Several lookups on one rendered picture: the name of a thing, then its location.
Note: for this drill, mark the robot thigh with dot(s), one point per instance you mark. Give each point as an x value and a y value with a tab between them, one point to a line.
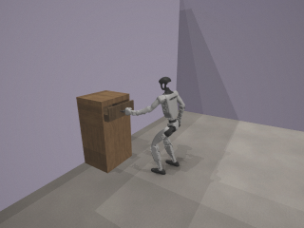
166	141
167	131

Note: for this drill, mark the drawer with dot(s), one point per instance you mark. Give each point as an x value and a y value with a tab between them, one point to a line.
114	111

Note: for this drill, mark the right robot forearm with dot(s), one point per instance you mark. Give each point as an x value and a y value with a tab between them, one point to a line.
180	113

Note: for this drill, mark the cabinet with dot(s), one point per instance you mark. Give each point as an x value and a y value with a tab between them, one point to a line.
106	145

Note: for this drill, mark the robot left hand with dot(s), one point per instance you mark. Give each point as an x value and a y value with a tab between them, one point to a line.
127	111

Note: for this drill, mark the left robot forearm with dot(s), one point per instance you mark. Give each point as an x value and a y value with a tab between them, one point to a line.
140	112

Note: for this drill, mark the robot left thigh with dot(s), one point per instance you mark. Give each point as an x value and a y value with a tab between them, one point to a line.
167	131

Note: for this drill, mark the right robot upper arm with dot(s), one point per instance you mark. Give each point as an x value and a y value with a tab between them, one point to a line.
179	100

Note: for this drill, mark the robot right thigh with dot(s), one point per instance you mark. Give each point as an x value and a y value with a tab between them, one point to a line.
166	141

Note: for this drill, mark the left robot upper arm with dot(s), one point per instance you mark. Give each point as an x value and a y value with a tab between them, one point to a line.
160	99

